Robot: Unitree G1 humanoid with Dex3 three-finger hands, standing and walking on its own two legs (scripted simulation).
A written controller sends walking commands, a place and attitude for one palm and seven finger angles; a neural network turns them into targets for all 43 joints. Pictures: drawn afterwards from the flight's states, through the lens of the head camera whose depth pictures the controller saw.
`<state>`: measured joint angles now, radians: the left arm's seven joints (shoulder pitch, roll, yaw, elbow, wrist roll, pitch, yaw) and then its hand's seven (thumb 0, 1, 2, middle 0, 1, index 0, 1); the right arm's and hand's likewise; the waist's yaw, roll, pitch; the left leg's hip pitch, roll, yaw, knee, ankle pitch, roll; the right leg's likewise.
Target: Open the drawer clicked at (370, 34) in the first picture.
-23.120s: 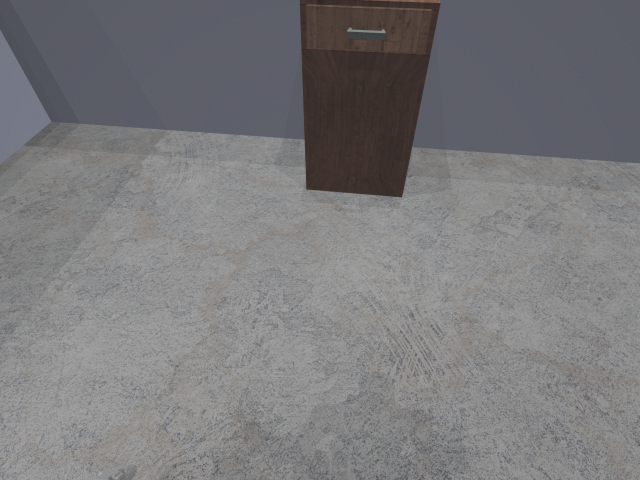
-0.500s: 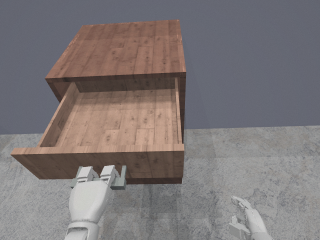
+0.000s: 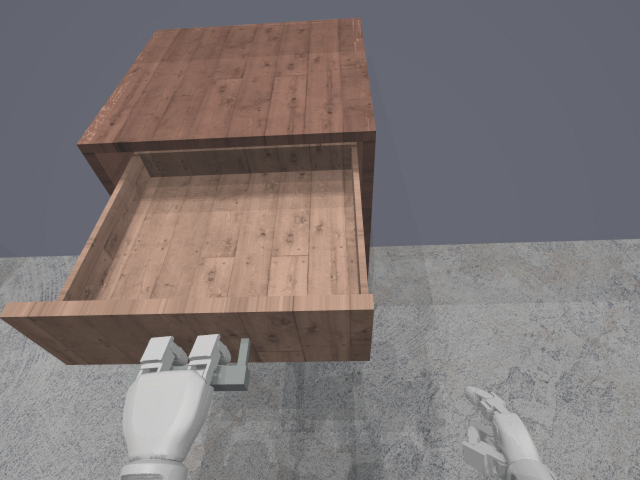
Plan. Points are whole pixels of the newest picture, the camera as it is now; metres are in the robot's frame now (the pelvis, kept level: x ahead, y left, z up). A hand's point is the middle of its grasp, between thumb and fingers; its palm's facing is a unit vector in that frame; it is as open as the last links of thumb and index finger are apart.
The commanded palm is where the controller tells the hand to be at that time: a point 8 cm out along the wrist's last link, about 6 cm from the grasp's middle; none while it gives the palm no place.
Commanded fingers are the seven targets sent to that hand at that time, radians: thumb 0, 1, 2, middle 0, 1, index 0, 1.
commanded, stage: open the thumb to release the handle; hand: left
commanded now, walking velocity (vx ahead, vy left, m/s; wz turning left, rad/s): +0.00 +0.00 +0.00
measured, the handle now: (195, 362) +0.25 +0.18 +0.03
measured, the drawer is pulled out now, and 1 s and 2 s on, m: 0.30 0.30 0.30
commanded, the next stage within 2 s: lift the hand off the handle in 0.40 s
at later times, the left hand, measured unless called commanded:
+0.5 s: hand (190, 417) +0.19 +0.18 +0.01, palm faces +0.04 -0.14 -0.99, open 13.2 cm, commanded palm +0.16 +0.17 +0.06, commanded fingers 0.00 -0.50 0.30 -0.30 -1.20 -0.30 -1.20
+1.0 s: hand (196, 401) +0.21 +0.17 +0.02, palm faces +0.01 -0.12 -0.99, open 13.5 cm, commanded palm +0.18 +0.17 +0.09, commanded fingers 0.00 -0.50 0.30 -0.30 -1.20 -0.30 -1.20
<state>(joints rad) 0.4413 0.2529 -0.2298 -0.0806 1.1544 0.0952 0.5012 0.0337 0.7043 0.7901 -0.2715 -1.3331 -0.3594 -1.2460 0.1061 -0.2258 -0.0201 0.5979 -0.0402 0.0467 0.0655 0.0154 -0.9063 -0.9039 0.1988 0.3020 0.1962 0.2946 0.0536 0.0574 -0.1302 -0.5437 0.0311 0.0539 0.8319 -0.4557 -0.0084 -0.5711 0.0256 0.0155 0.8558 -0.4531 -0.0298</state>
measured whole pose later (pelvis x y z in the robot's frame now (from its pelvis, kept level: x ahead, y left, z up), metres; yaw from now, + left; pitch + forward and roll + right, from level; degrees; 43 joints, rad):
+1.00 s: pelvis -0.03 +0.00 +0.02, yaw +2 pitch +4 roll +1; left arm 0.13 0.24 -0.34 0.13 1.08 0.20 0.37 0.00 -0.49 0.30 -0.34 -1.22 -0.37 -1.25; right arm 0.10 -0.21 0.00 0.66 0.00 0.08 -0.02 0.02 -0.91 -0.90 0.20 0.30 0.20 0.29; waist 0.08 0.07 -0.08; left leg -0.44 0.01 0.02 0.71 -0.34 0.00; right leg -0.45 0.00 -0.02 0.74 -0.36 -0.03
